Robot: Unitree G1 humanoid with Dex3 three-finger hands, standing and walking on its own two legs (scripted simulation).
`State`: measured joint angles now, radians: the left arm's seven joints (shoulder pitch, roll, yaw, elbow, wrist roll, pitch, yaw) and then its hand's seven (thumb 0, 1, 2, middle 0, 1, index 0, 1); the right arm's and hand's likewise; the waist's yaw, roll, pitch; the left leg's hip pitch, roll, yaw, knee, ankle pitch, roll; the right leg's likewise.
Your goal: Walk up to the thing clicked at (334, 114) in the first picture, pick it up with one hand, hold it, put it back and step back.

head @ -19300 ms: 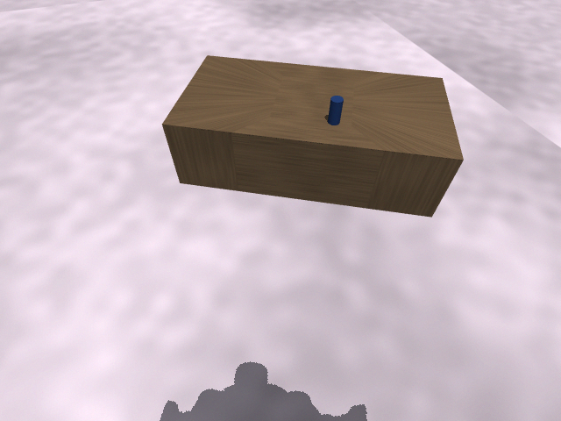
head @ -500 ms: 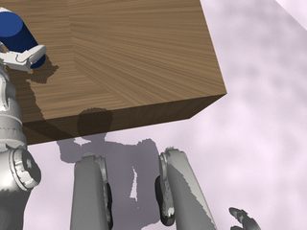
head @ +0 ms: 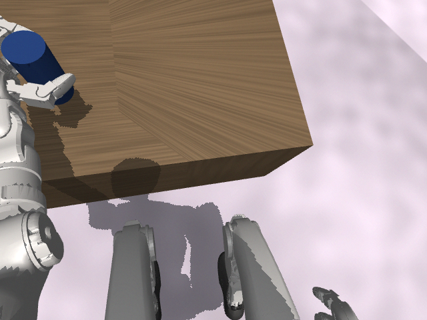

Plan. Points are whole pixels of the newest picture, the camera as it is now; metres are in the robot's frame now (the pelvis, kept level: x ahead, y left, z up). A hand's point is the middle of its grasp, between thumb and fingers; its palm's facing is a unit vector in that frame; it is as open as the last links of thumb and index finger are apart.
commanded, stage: lift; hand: left
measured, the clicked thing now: (42, 72) +0.51 +0.25 +0.01
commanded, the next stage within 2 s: hold in 1.72 s
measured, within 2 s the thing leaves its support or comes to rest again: neither
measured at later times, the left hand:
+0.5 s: hand (12, 64) +0.46 +0.24 +0.10, palm faces +0.26 -0.97 -0.04, open 9.0 cm
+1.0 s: hand out of the picture +0.40 +0.21 +0.19, palm faces +0.25 -0.97 -0.04, open 9.0 cm
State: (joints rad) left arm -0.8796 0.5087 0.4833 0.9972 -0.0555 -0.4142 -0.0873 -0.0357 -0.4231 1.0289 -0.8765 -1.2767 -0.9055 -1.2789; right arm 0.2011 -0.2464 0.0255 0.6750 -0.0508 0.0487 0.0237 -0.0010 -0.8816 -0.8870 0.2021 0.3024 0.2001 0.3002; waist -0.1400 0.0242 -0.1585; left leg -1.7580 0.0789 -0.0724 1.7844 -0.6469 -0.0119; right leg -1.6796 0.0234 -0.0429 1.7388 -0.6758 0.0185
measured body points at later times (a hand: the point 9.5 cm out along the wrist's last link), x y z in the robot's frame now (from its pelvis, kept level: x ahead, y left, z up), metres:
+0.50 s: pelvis +0.01 +0.00 +0.07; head +0.16 +0.03 +0.50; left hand +0.44 +0.29 +0.11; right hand +0.11 -0.25 -0.05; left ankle +0.06 +0.13 -0.49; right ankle +0.05 -0.13 -0.49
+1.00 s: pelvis +0.02 +0.00 +0.16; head +0.11 +0.02 +0.60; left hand +0.38 +0.26 +0.19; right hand +0.15 -0.25 +0.04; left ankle +0.06 +0.13 -0.49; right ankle +0.05 -0.13 -0.49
